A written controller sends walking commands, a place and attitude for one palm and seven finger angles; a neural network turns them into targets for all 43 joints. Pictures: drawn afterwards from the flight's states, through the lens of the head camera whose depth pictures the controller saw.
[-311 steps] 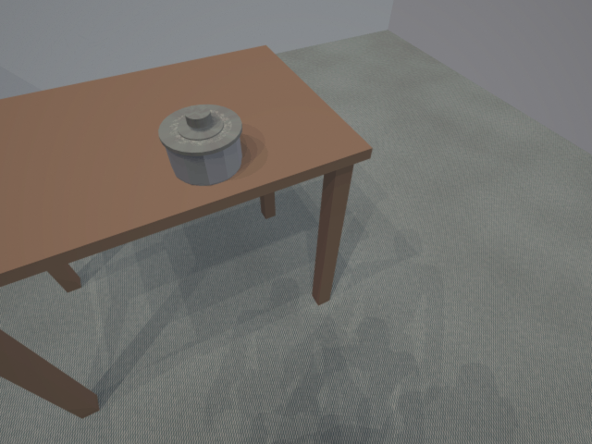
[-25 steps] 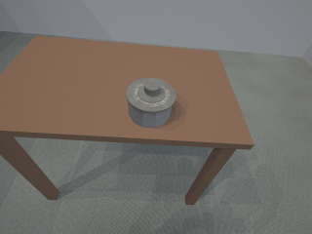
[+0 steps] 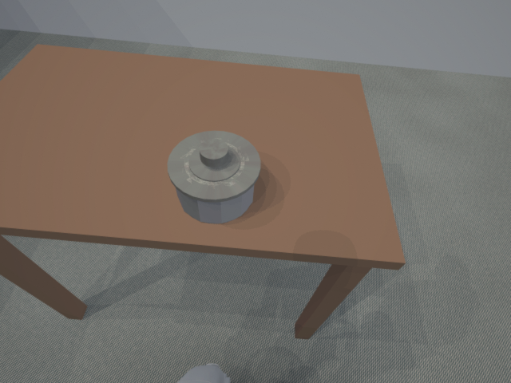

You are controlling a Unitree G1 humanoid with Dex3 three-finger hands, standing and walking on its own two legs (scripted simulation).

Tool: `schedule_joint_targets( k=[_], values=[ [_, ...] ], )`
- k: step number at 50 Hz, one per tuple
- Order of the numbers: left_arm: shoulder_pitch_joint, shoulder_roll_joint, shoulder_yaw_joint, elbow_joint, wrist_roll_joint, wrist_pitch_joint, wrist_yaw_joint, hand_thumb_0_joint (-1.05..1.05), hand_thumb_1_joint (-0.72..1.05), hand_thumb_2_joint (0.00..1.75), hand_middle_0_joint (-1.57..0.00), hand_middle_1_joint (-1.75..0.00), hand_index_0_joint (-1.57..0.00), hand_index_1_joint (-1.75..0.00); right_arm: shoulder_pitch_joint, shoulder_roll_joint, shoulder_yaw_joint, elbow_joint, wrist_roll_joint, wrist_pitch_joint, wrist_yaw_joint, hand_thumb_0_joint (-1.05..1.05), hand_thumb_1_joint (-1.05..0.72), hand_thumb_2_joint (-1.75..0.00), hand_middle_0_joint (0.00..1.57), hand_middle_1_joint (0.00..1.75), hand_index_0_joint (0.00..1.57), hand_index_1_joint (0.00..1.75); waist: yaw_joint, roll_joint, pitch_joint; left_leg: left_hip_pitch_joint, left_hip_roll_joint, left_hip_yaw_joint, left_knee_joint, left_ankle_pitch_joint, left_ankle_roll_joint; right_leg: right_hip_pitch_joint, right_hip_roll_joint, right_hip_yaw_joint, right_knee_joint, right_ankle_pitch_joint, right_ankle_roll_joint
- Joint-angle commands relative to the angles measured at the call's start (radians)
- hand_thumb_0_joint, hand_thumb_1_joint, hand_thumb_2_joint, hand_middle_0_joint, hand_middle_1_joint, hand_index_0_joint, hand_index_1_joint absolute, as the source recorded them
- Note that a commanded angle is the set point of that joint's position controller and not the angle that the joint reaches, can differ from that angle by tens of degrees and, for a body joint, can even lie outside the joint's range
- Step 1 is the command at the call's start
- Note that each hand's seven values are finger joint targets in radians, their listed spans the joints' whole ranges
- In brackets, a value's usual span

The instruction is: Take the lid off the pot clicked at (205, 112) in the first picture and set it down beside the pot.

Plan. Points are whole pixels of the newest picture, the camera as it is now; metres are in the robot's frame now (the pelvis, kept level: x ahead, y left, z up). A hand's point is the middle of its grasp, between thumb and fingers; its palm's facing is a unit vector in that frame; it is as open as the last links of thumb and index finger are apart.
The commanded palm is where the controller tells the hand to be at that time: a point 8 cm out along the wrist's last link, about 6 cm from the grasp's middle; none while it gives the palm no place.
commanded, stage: come to a stop and stand still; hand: left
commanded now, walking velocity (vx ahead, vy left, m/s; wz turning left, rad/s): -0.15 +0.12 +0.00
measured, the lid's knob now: (214, 152) +0.44 +0.11 +0.09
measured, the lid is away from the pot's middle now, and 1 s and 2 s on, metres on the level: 0.00 0.00 0.00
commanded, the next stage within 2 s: look again from close up in 0.92 s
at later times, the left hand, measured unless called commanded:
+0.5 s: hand out of the picture +0.03 +0.15 -0.16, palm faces +0.03 -0.96 -0.26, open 7.3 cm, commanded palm none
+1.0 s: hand out of the picture +0.00 +0.10 -0.17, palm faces +0.05 -0.99 -0.16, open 7.3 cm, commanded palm none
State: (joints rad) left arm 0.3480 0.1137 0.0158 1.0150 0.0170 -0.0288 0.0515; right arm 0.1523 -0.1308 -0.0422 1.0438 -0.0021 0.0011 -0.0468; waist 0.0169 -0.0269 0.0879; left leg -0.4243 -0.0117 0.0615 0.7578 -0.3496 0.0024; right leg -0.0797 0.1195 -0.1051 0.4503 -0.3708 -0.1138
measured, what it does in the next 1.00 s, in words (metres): steps on the spot: left foot, then right foot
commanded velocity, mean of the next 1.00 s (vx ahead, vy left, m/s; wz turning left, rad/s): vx -0.02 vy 0.01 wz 0.00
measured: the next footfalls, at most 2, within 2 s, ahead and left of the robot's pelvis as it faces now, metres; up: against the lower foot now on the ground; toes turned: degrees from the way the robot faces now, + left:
left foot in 0.04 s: +0.06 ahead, +0.07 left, +0.00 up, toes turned +0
right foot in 0.40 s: +0.03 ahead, -0.19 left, +0.00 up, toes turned +1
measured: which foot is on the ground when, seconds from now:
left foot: up 0.00-0.02, down 0.04-1.00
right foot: down 0.00-0.06, up 0.08-0.38, down 0.40-1.00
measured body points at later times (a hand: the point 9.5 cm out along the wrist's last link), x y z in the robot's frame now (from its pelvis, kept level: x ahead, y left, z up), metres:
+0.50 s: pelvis +0.00 -0.05 +0.00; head +0.00 -0.06 +0.45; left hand +0.03 +0.20 -0.14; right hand +0.06 -0.29 -0.15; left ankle +0.06 +0.06 -0.73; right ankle -0.01 -0.19 -0.73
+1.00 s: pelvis +0.02 -0.06 +0.01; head +0.02 -0.05 +0.46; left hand +0.00 +0.16 -0.16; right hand +0.00 -0.27 -0.15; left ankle +0.06 +0.06 -0.73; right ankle -0.01 -0.19 -0.73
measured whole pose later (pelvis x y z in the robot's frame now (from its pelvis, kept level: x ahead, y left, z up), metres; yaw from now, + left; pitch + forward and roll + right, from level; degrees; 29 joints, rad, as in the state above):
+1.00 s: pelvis +0.02 -0.06 +0.01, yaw +1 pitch -2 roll -1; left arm 0.32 0.16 0.00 1.11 0.01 -0.01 0.03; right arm 0.33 -0.10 -0.01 1.12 0.00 -0.01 -0.02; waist 0.00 -0.03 0.03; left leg -0.27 0.01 -0.01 0.46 -0.17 -0.01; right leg -0.13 -0.01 0.00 0.45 -0.29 0.02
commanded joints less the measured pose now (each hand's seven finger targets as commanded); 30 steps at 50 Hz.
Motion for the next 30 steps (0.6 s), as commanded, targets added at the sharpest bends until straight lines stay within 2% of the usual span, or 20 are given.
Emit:
schedule_joint_targets(
  k=[1, 2, 3, 4, 5, 6, 7, 8, 9, 13, 15, 17, 18, 19, 20, 21, 22, 23, 26, 30],
  values=[
    [0.058, 0.159, 0.040, -0.034, -0.020, -0.009, 0.012, 0.00, 0.90, 0.90, -0.20, -0.30, -0.20, -0.30, 0.159, -0.075, -0.003, -0.027, 0.006, -0.013, -0.015, 0.00, -0.90, -0.90, 0.20, 0.30, 0.20, 0.30, -0.068, -0.050, -0.088, 0.241, -0.012, -0.015, -0.234, 0.343, 0.050, 0.003, -0.264, 0.141, 0.137, 1.271, 0.157],
    [0.049, 0.155, 0.041, -0.049, -0.026, -0.008, 0.013, 0.00, 0.90, 0.90, -0.20, -0.30, -0.20, -0.30, 0.229, -0.115, -0.014, -0.028, -0.001, -0.014, -0.018, 0.00, -0.90, -0.90, 0.20, 0.30, 0.20, 0.30, -0.099, 0.004, -0.139, 0.420, 0.113, -0.136, -0.223, 0.677, 0.126, -0.150, -0.217, 0.108, 0.291, 1.073, 0.200],
    [0.028, 0.116, 0.035, -0.074, -0.037, -0.008, 0.017, 0.00, 0.90, 0.90, -0.20, -0.30, -0.20, -0.30, 0.296, -0.152, -0.028, -0.027, -0.006, -0.010, -0.018, 0.00, -0.90, -0.90, 0.20, 0.30, 0.20, 0.30, -0.127, 0.203, -0.161, 0.460, 0.291, -0.301, -0.286, 1.012, 0.254, -0.264, -0.129, 0.072, 0.552, 0.337, 0.209],
    [0.007, 0.136, 0.037, -0.088, -0.040, 0.008, 0.018, 0.00, 0.90, 0.90, -0.20, -0.30, -0.20, -0.30, 0.231, -0.146, -0.012, -0.055, 0.007, -0.008, -0.015, 0.00, -0.90, -0.90, 0.20, 0.30, 0.20, 0.30, -0.082, 0.319, -0.157, 0.341, 0.360, -0.410, -0.369, 1.111, 0.329, -0.258, -0.064, 0.172, 0.737, -0.283, 0.180],
    [-0.011, 0.173, 0.053, -0.096, -0.033, 0.030, 0.018, 0.00, 0.90, 0.90, -0.20, -0.30, -0.20, -0.30, 0.139, -0.134, -0.007, -0.102, 0.003, -0.007, -0.015, 0.00, -0.90, -0.90, 0.20, 0.30, 0.20, 0.30, -0.052, 0.243, -0.125, 0.204, 0.373, -0.382, -0.384, 0.957, 0.314, -0.229, -0.099, 0.242, 0.812, -0.301, 0.130],
    [-0.016, 0.156, 0.057, -0.104, -0.018, 0.040, 0.014, 0.00, 0.90, 0.90, -0.20, -0.30, -0.20, -0.30, 0.039, -0.123, -0.002, -0.139, -0.007, -0.005, -0.012, 0.00, -0.90, -0.90, 0.20, 0.30, 0.20, 0.30, 0.002, 0.169, -0.070, 0.127, 0.325, -0.362, -0.406, 0.754, 0.280, -0.258, -0.126, 0.227, 0.770, -0.272, 0.107],
    [-0.005, 0.127, 0.053, -0.099, -0.010, 0.051, 0.006, 0.00, 0.90, 0.90, -0.20, -0.30, -0.20, -0.30, -0.007, -0.125, -0.006, -0.162, -0.014, -0.003, -0.007, 0.00, -0.90, -0.90, 0.20, 0.30, 0.20, 0.30, 0.022, 0.109, -0.053, 0.109, 0.284, -0.309, -0.426, 0.612, 0.244, -0.271, -0.140, 0.195, 0.694, -0.213, 0.103],
    [0.005, 0.102, 0.048, -0.090, -0.005, 0.058, 0.000, 0.00, 0.90, 0.90, -0.20, -0.30, -0.20, -0.30, -0.002, -0.134, -0.014, -0.171, -0.018, -0.001, 0.000, 0.00, -0.90, -0.90, 0.20, 0.30, 0.20, 0.30, 0.020, 0.076, -0.072, 0.112, 0.246, -0.262, -0.440, 0.523, 0.219, -0.259, -0.138, 0.149, 0.633, -0.168, 0.109],
    [0.009, 0.092, 0.044, -0.088, -0.003, 0.060, -0.004, 0.00, 0.90, 0.90, -0.20, -0.30, -0.20, -0.30, 0.000, -0.144, -0.017, -0.175, -0.018, -0.001, 0.005, 0.00, -0.90, -0.90, 0.20, 0.30, 0.20, 0.30, 0.021, 0.043, -0.074, 0.090, 0.237, -0.260, -0.462, 0.446, 0.212, -0.238, -0.138, 0.120, 0.592, -0.154, 0.114],
    [0.003, 0.090, 0.038, -0.089, 0.008, 0.060, -0.005, 0.00, 0.90, 0.90, -0.20, -0.30, -0.20, -0.30, 0.041, -0.166, -0.028, -0.167, -0.020, 0.017, 0.022, 0.00, -0.90, -0.90, 0.20, 0.30, 0.20, 0.30, -0.008, 0.162, -0.094, 0.130, 0.213, -0.247, -0.492, 0.206, 0.193, -0.237, -0.150, 0.066, 0.411, -0.111, 0.126],
    [0.007, 0.100, 0.035, -0.091, 0.009, 0.053, -0.008, 0.00, 0.90, 0.90, -0.20, -0.30, -0.20, -0.30, 0.058, -0.173, -0.032, -0.160, -0.021, 0.018, 0.027, 0.00, -0.90, -0.90, 0.20, 0.30, 0.20, 0.30, -0.009, 0.156, -0.106, 0.135, 0.210, -0.257, -0.491, 0.123, 0.176, -0.205, -0.145, 0.059, 0.308, -0.097, 0.125],
    [0.040, 0.109, 0.032, -0.080, 0.008, 0.041, -0.011, 0.00, 0.90, 0.90, -0.20, -0.30, -0.20, -0.30, 0.060, -0.177, -0.034, -0.150, -0.016, 0.018, 0.029, 0.00, -0.90, -0.90, 0.20, 0.30, 0.20, 0.30, 0.011, 0.108, -0.125, 0.124, 0.184, -0.233, -0.428, 0.072, 0.130, -0.117, -0.143, 0.060, 0.103, 0.031, 0.129],
    [0.049, 0.134, 0.030, -0.077, 0.010, 0.032, -0.009, 0.00, 0.90, 0.90, -0.20, -0.30, -0.20, -0.30, 0.068, -0.155, -0.029, -0.147, -0.008, 0.016, 0.031, 0.00, -0.90, -0.90, 0.20, 0.30, 0.20, 0.30, 0.014, 0.045, -0.119, 0.105, 0.133, -0.199, -0.358, 0.055, 0.086, -0.073, -0.166, 0.108, -0.037, 0.101, 0.125],
    [0.016, 0.187, 0.034, -0.086, 0.011, 0.023, -0.007, 0.00, 0.90, 0.90, -0.20, -0.30, -0.20, -0.30, 0.080, -0.118, -0.025, -0.149, -0.001, 0.016, 0.034, 0.00, -0.90, -0.90, 0.20, 0.30, 0.20, 0.30, -0.005, -0.058, -0.108, 0.073, 0.065, -0.142, -0.265, 0.023, 0.037, -0.088, -0.273, 0.275, -0.119, 0.111, 0.083],
    [-0.022, 0.240, 0.036, -0.101, 0.007, 0.020, -0.012, 0.00, 0.90, 0.90, -0.20, -0.30, -0.20, -0.30, 0.080, -0.100, -0.019, -0.155, -0.002, 0.021, 0.036, 0.00, -0.90, -0.90, 0.20, 0.30, 0.20, 0.30, -0.025, -0.122, -0.074, 0.101, 0.010, -0.077, -0.223, -0.022, -0.004, -0.189, -0.383, 0.377, -0.173, 0.075, 0.030],
    [-0.066, 0.269, 0.034, -0.111, 0.008, 0.020, -0.018, 0.00, 0.90, 0.90, -0.20, -0.30, -0.20, -0.30, 0.098, -0.109, -0.019, -0.147, -0.006, 0.022, 0.042, 0.00, -0.90, -0.90, 0.20, 0.30, 0.20, 0.30, -0.043, -0.091, -0.080, 0.180, -0.001, -0.068, -0.216, -0.018, -0.013, -0.291, -0.405, 0.382, -0.185, -0.044, 0.013],
    [-0.091, 0.261, 0.033, -0.110, 0.004, 0.016, -0.020, 0.00, 0.90, 0.90, -0.20, -0.30, -0.20, -0.30, 0.091, -0.108, -0.018, -0.132, -0.012, 0.026, 0.042, 0.00, -0.90, -0.90, 0.20, 0.30, 0.20, 0.30, -0.035, -0.206, -0.048, 0.179, 0.004, -0.066, -0.194, 0.028, -0.015, -0.312, -0.351, 0.361, -0.193, -0.027, 0.027],
    [-0.096, 0.245, 0.027, -0.099, 0.001, 0.014, -0.022, 0.00, 0.90, 0.90, -0.20, -0.30, -0.20, -0.30, 0.098, -0.119, -0.015, -0.118, -0.011, 0.020, 0.040, 0.00, -0.90, -0.90, 0.20, 0.30, 0.20, 0.30, -0.037, -0.222, -0.028, 0.191, 0.013, -0.075, -0.209, 0.083, -0.011, -0.306, -0.327, 0.328, -0.171, 0.063, 0.037],
    [-0.071, 0.215, 0.018, -0.076, -0.005, 0.013, -0.022, 0.00, 0.90, 0.90, -0.20, -0.30, -0.20, -0.30, 0.123, -0.131, -0.004, -0.078, -0.008, 0.003, 0.036, 0.00, -0.90, -0.90, 0.20, 0.30, 0.20, 0.30, -0.030, -0.079, -0.044, 0.238, 0.057, -0.104, -0.290, 0.203, -0.002, -0.263, -0.267, 0.235, -0.096, 0.152, 0.069],
    [-0.039, 0.200, 0.015, -0.043, -0.006, 0.024, -0.021, 0.00, 0.90, 0.90, -0.20, -0.30, -0.20, -0.30, 0.134, -0.136, 0.006, -0.044, -0.008, 0.001, 0.035, 0.00, -0.90, -0.90, 0.20, 0.30, 0.20, 0.30, -0.013, 0.025, 0.041, 0.154, 0.075, -0.146, -0.368, 0.088, 0.006, -0.252, -0.225, 0.208, -0.124, -0.043, 0.082]
  ],
)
